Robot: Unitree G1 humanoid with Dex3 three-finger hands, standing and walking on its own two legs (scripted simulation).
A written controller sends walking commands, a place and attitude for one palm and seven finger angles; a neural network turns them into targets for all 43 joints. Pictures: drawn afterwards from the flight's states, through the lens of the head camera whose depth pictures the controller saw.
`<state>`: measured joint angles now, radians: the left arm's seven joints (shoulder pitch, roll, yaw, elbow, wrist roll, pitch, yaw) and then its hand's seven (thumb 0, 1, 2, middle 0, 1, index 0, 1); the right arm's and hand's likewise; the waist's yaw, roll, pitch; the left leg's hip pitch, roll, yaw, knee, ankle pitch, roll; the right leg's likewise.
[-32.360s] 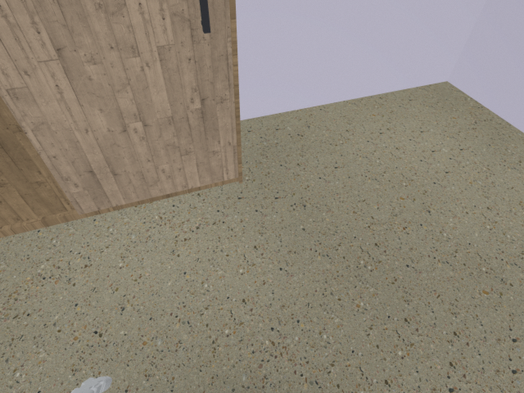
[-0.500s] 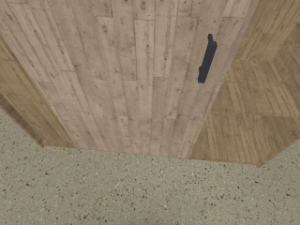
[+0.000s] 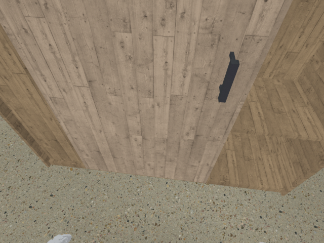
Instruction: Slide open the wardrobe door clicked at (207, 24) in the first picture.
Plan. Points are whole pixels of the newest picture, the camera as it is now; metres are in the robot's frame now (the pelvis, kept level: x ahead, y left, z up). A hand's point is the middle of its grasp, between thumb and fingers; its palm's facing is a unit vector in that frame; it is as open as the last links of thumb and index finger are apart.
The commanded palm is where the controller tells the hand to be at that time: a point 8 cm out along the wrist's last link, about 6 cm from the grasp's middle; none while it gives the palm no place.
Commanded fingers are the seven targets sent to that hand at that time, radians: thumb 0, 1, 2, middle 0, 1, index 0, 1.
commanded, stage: look to check the result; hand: right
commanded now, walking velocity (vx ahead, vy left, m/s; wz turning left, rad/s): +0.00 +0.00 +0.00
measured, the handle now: (226, 77) +0.56 -0.15 +0.11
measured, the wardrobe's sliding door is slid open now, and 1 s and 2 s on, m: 0.49 0.49 0.49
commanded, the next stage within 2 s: stand and wait in 0.56 s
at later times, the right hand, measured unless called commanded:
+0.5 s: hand out of the picture +0.08 -0.23 -0.16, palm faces -0.03 +0.95 -0.32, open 7.4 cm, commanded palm none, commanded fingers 0.00 -0.90 -0.90 0.20 0.30 0.20 0.30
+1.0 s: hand out of the picture +0.10 -0.22 -0.16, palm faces -0.04 +0.94 -0.33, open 7.4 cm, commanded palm none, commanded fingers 0.00 -0.90 -0.90 0.20 0.30 0.20 0.30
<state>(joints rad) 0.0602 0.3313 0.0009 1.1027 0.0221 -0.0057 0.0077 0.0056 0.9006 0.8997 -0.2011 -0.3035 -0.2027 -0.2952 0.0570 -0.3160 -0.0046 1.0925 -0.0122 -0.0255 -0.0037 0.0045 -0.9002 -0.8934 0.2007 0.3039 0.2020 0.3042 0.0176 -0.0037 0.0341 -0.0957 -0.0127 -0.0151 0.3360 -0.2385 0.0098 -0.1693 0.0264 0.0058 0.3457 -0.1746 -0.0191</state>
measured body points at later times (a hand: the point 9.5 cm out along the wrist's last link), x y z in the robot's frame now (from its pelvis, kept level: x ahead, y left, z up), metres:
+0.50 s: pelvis +0.02 +0.01 +0.00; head +0.05 +0.01 +0.45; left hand +0.09 +0.29 -0.14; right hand +0.08 -0.28 -0.14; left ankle -0.04 +0.11 -0.75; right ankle +0.01 -0.11 -0.75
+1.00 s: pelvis +0.01 +0.02 +0.00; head +0.04 +0.02 +0.45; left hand +0.09 +0.31 -0.14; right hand +0.10 -0.27 -0.13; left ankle -0.04 +0.11 -0.75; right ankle +0.01 -0.11 -0.75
